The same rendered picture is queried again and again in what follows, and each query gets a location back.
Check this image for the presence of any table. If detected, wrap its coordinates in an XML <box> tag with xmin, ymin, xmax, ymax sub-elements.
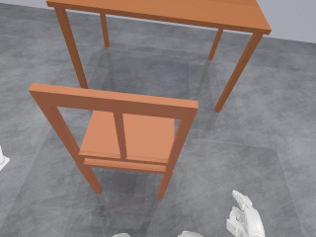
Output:
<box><xmin>46</xmin><ymin>0</ymin><xmax>272</xmax><ymax>113</ymax></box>

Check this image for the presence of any robot left hand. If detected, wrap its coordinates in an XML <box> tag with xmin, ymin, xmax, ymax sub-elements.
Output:
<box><xmin>0</xmin><ymin>143</ymin><xmax>10</xmax><ymax>171</ymax></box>

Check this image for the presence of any robot right hand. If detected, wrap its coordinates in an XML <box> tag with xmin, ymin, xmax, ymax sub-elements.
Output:
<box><xmin>226</xmin><ymin>190</ymin><xmax>266</xmax><ymax>237</ymax></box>

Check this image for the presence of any chair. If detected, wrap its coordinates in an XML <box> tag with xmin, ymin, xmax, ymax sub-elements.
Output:
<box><xmin>29</xmin><ymin>83</ymin><xmax>198</xmax><ymax>199</ymax></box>

